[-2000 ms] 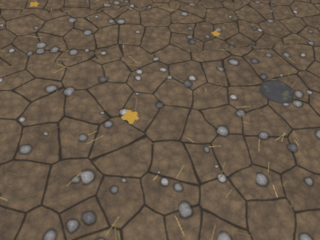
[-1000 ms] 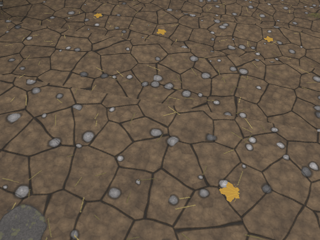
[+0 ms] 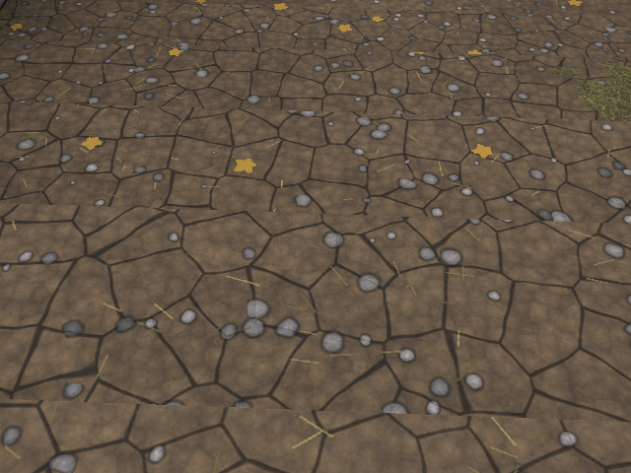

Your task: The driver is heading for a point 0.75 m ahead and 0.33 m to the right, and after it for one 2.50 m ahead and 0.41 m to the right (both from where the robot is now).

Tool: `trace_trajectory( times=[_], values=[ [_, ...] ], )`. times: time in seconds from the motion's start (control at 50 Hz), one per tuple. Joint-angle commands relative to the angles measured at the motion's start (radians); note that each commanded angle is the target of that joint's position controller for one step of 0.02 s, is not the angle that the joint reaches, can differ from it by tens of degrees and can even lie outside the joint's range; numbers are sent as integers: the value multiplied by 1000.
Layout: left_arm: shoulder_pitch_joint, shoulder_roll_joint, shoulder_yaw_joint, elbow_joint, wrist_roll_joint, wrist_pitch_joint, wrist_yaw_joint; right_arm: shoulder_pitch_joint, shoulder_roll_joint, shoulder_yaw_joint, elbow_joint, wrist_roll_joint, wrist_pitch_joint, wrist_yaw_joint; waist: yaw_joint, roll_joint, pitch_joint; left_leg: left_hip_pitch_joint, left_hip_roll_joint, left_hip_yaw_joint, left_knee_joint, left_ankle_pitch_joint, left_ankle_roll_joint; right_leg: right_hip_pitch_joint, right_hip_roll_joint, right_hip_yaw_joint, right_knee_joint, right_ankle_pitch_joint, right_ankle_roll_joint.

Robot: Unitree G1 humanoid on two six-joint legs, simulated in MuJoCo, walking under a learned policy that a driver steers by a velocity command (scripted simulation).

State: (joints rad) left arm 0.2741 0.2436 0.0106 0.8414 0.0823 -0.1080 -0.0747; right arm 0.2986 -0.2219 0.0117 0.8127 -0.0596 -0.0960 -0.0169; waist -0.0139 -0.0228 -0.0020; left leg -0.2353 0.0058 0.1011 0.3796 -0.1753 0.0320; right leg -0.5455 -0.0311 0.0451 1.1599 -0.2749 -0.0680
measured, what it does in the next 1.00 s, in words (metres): walks ahead, turning right: right foot, then left foot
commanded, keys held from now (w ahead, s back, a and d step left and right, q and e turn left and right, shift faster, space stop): w+e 1.00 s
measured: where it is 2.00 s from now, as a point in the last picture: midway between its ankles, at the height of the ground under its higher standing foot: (514, 309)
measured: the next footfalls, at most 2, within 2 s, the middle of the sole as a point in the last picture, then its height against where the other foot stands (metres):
right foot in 0.36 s outside the picture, level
left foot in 0.74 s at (343, 453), level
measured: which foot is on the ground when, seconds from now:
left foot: down 0.00-0.36, up 0.38-0.72, down 0.74-1.00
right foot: up 0.00-0.34, down 0.36-0.76, up 0.78-1.00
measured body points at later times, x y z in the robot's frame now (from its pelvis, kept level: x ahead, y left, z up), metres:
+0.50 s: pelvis +0.27 -0.09 -0.01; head +0.28 -0.09 +0.44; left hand +0.42 +0.15 -0.14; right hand +0.27 -0.35 -0.15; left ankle +0.19 +0.09 -0.65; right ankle +0.30 -0.17 -0.74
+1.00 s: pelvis +0.50 -0.16 -0.02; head +0.51 -0.17 +0.43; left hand +0.79 -0.09 -0.11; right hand +0.35 -0.36 -0.16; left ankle +0.51 -0.03 -0.74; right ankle +0.51 -0.33 -0.69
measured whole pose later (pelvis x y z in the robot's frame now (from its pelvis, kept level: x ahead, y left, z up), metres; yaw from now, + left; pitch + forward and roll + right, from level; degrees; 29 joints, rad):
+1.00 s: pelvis +0.50 -0.16 -0.02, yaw -36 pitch +3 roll +3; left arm 0.13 0.26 0.02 0.73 0.03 -0.03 -0.07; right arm 0.43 -0.22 0.01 0.89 -0.02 -0.11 0.00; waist -0.08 -0.04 -0.04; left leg -0.14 0.00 0.17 0.47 -0.37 0.00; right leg -0.72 -0.09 0.02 1.00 -0.18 -0.01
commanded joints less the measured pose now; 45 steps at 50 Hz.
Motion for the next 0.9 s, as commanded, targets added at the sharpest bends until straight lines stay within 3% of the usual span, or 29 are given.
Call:
trace_trajectory(
  times=[0.02, 0.08, 0.18, 0.26, 0.32, 0.34, 0.36, 0.38, 0.4, 0.42, 0.44, 0.46, 0.48, 0.52, 0.58, 0.64, 0.66, 0.68, 0.7, 0.72, 0.74, 0.76, 0.78, 0.8, 0.82, 0.84, 0.86, 0.88, 0.9],
  values=[
    [-32, 24, 1, -61, -14, 0, -20, -16, -78, -18, -51, -15, -25, -15, 13, 93, -12, 122, 281, -173, -277, 165, 196, -159, -90, 34, -68, 104, 20],
    [-110, 1, -8, -77, -22, 10, -38, 54, -102, -28, -7, -36, -32, -5, -7, 67, 9, 147, 278, -44, -293, 332, 205, -190, -99, -2, -254, 252, 39],
    [-179, 24, -1, -104, -22, 39, -34, 98, -130, -35, 45, -36, -35, 27, -10, 84, 43, 184, 287, 70, -260, 438, 184, -142, -71, -27, -413, 363, 15],
    [-251, 38, 10, -127, -22, 44, -22, 153, -157, -49, 87, -25, -26, 24, -33, 83, 72, 356, 309, 108, -211, 481, 157, -159, -39, -58, -512, 262, -7],
    [-250, 77, 33, -142, -34, 33, -9, 178, -204, -71, 107, -25, -11, 16, -8, 113, 61, 417, 317, 152, -95, 756, 137, -35, 45, -119, -567, 140, -38],
    [-204, 107, 48, -133, -48, 23, -1, 163, -224, -77, 106, -28, -9, 17, 31, 106, 37, 385, 297, 186, -3, 867, 119, 84, 96, -151, -612, 180, -66],
    [-107, 158, 74, -110, -55, 8, 18, 176, -223, -74, 107, -45, -12, 23, 64, 94, -35, 276, 255, 208, 158, 890, 84, 303, 138, -148, -586, 241, -107],
    [107, 207, 98, -61, -50, 11, 51, 239, -126, -40, 83, -71, -24, 29, 89, -21, -260, -70, 188, 198, 458, 655, -9, 801, 38, 55, -468, 384, -246],
    [330, 238, 102, 4, -34, 23, 69, 213, -61, -3, 46, -84, -33, 71, 168, -130, -433, -344, 27, 100, 692, -291, -70, 1126, -183, 511, -668, 326, -400],
    [444, 214, 105, 70, -17, 9, 60, -20, -93, -19, 16, -15, -28, 98, 272, -4, -248, -574, -24, -97, 869, -369, -41, 1084, -218, 615, -810, 190, -326],
    [350, 231, 118, 67, -34, -11, 58, -139, -100, -22, -19, 6, -34, 89, 250, -22, -49, -683, 39, -177, 925, -324, -21, 883, -212, 537, -848, 98, -270],
    [248, 160, 94, 61, -52, -20, 53, -138, -140, -32, -26, -18, -35, 64, 185, -52, -36, -597, 75, -205, 900, -284, -6, 700, -180, 479, -861, 76, -262],
    [180, 83, 61, 49, -57, -27, 43, -97, -124, -29, -27, -40, -35, 40, 108, -48, -33, -498, 92, -214, 861, -243, 8, 532, -160, 430, -873, 122, -264],
    [29, 27, 30, 2, -44, -25, 29, -51, -60, -9, -30, -39, -11, 15, -6, -14, -12, -322, 111, -208, 779, -223, 8, 244, -142, 383, -949, 133, -262],
    [-56, 110, 44, -48, -29, -37, 19, -54, -74, -4, -42, -14, 17, 11, -29, 6, 14, -195, 77, -132, 537, -131, -41, 40, -63, 267, -989, 59, -213],
    [72, 169, 62, -38, -8, -16, -8, -184, -13, 24, -92, -7, 17, 31, 41, -39, 14, -31, 1, -55, 373, 100, -68, -63, 6, 217, -942, 128, -192],
    [72, 175, 64, -54, 7, -11, -15, -130, -23, 21, -87, -19, 5, 38, 23, -27, -6, 75, -26, -31, 451, 209, -68, -125, 19, 204, -870, 160, -188],
    [5, 156, 57, -86, 31, -13, -13, -15, -62, 4, -57, -31, -9, 36, -45, -15, -18, 160, 0, -79, 563, 279, -67, -178, 1, 228, -755, 224, -166],
    [-69, 158, 55, -132, 18, -19, -7, 105, -123, -24, -38, -35, -20, 26, -115, 18, -32, 240, -18, -62, 547, 149, -64, -207, 18, 243, -652, 324, -153],
    [-72, 172, 59, -153, -21, -29, -6, 175, -154, -39, -40, -20, -28, 15, -158, 49, -24, 332, -81, 2, 369, -50, -60, -219, 63, 255, -578, 379, -159],
    [-68, 134, 52, -157, -7, -42, -21, 289, -192, -49, -9, -12, -39, 6, -188, 66, -33, 454, -35, -62, 314, 4, -8, -240, 95, 265, -373, 374, -117],
    [55, -11, 16, -149, -13, -53, -37, 411, -270, -61, 7, -3, -46, -5, -165, 235, -198, 599, 259, -418, 234, 367, 276, -269, 207, 164, 71, 16, -21],
    [278, -49, 12, -83, -20, -68, -31, 319, -251, -34, -38, -15, -42, 27, -18, 181, -250, 514, 500, -780, 134, 836, 521, -349, 188, 156, 336, -377, 28],
    [235, 41, 37, -104, -26, -51, -15, 187, -262, -57, -49, -10, -47, 45, 0, 231, -54, 344, 545, -925, 29, 399, 518, -555, 111, 146, 533, -304, 53],
    [120, 112, 42, -103, -6, -25, 14, 64, -127, -23, -70, 27, -48, 48, -4, 93, -39, 187, 477, -759, 0, 59, 411, -537, 17, 145, 529, -158, 49],
    [58, 93, 34, -111, 19, -3, 33, -35, -18, 16, -97, 32, -45, 45, 13, 19, -59, 72, 389, -618, -25, -8, 346, -436, -13, 125, 425, -59, 64],
    [26, 58, 15, -114, 40, 15, 33, -121, 25, 31, -111, 18, -43, 27, 38, 21, -38, -14, 327, -491, -69, 27, 301, -339, -59, 109, 316, -21, 88],
    [-23, 21, 2, -128, 35, 20, 24, -113, 7, 25, -92, 19, -42, 9, 29, 40, -1, -53, 283, -396, -105, 28, 268, -297, -83, 76, 231, -34, 102],
    [-52, 15, -3, -131, 21, 22, 9, -79, -16, 17, -68, 15, -47, -10, 10, 46, 7, -51, 256, -315, -122, 38, 251, -279, -95, 44, 156, -24, 111]
  ],
)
